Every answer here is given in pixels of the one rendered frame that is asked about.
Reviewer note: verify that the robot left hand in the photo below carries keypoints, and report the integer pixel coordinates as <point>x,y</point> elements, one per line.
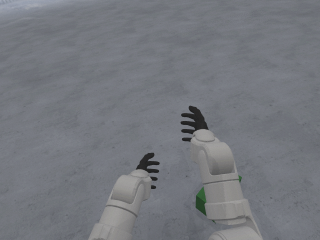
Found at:
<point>144,163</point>

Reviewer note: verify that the carton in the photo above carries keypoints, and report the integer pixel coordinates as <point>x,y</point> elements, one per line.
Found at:
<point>201,200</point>

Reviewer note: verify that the robot right forearm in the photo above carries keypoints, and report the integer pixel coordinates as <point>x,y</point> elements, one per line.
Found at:
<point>225,203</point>

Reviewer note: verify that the robot right hand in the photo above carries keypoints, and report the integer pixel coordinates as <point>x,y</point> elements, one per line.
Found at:
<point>198,124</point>

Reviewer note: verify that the robot left forearm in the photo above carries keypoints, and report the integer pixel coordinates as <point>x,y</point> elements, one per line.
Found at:
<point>123,206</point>

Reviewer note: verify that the right robot upper arm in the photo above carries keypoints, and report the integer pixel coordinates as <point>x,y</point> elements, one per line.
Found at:
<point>237,233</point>

